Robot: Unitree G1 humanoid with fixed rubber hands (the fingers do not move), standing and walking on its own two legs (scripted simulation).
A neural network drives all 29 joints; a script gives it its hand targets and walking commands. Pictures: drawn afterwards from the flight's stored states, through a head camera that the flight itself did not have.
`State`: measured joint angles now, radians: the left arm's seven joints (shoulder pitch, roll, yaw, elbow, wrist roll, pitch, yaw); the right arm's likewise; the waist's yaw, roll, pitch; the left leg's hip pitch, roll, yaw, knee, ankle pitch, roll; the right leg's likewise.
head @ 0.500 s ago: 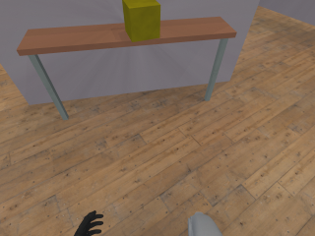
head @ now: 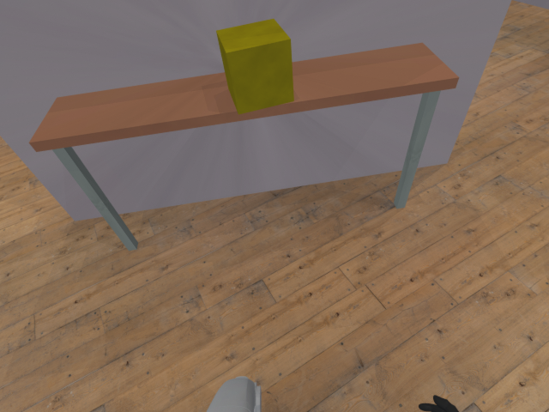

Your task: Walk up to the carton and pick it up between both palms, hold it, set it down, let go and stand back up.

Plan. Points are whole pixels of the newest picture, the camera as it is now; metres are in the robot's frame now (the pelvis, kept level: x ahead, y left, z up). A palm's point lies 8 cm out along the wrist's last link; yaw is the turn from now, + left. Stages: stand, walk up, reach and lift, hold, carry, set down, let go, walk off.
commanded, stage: walk up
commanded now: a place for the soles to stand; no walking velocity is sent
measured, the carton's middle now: (256, 66) +1.06 +0.12 +0.00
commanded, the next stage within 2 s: none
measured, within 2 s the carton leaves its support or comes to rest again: neither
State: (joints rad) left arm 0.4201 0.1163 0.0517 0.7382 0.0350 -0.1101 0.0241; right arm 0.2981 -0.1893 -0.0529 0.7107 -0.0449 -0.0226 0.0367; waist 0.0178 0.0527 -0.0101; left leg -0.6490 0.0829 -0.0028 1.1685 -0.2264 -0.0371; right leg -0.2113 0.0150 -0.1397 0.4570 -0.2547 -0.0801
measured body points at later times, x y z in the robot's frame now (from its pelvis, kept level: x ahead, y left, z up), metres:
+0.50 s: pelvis +0.21 +0.06 +0.00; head +0.22 +0.08 +0.45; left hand +0.29 +0.29 -0.13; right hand +0.29 -0.16 -0.12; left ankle +0.23 +0.13 -0.74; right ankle +0.19 -0.09 -0.64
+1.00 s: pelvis +0.38 +0.03 +0.00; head +0.39 +0.01 +0.45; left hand +0.47 +0.25 -0.11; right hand +0.43 -0.20 -0.15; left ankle +0.37 +0.17 -0.65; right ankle +0.41 -0.04 -0.74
